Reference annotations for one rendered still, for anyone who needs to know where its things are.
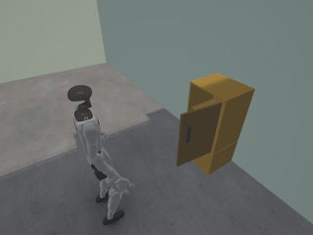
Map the handle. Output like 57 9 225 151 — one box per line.
183 123 192 143

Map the robot right upper arm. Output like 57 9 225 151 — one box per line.
82 121 103 165

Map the robot right hand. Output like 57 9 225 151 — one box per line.
116 177 136 196

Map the right robot forearm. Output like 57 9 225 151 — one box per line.
93 156 121 184

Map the robot left hand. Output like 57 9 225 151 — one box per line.
101 130 110 143

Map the right robot thigh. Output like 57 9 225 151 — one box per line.
94 166 121 198

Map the robot thigh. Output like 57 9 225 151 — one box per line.
101 147 113 180
94 166 121 198

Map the cupboard door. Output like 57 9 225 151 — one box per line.
176 102 223 166

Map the left robot thigh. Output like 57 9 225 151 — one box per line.
101 147 113 180

